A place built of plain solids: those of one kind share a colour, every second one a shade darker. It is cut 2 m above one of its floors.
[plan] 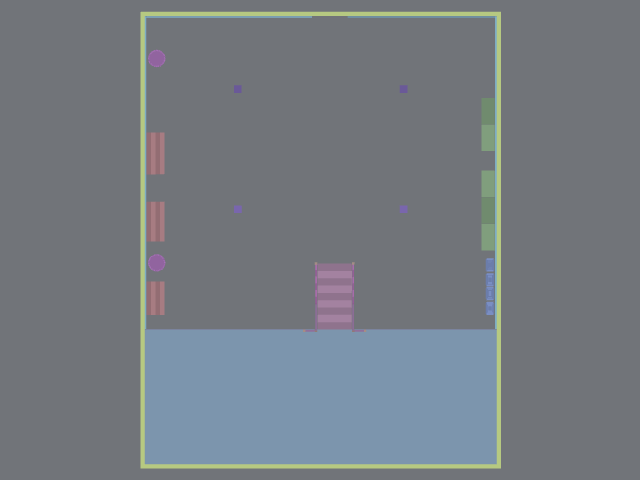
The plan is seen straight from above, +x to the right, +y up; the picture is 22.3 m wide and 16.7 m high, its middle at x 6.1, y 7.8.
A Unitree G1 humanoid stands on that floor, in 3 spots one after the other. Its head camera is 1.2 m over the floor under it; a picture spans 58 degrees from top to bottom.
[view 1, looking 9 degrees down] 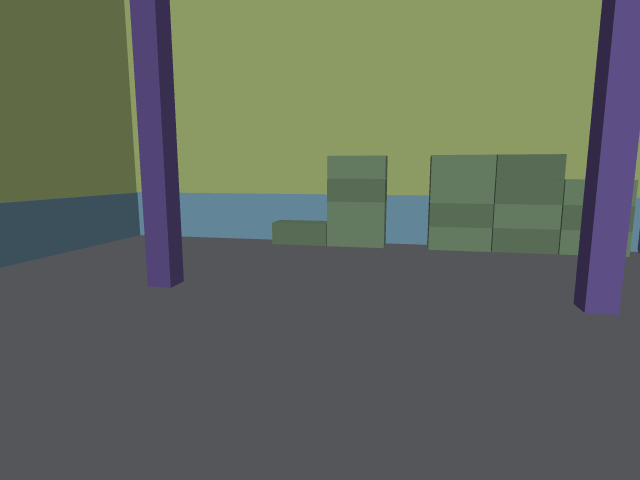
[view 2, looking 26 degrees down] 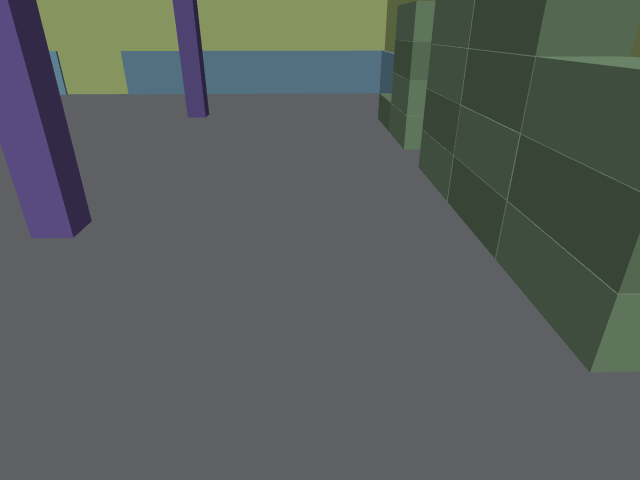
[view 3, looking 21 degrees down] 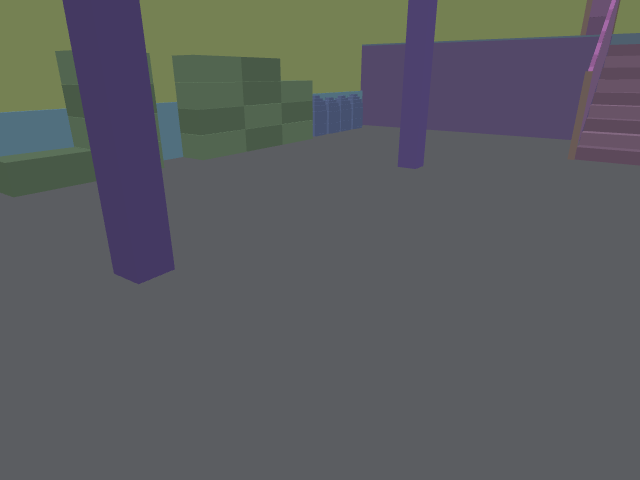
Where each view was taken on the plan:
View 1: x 4.91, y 10.48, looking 12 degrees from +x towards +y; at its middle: bales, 7.05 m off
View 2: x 10.63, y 6.19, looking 88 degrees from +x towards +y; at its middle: ground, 2.74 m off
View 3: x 6.61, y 14.49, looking -55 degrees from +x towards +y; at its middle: ground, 3.35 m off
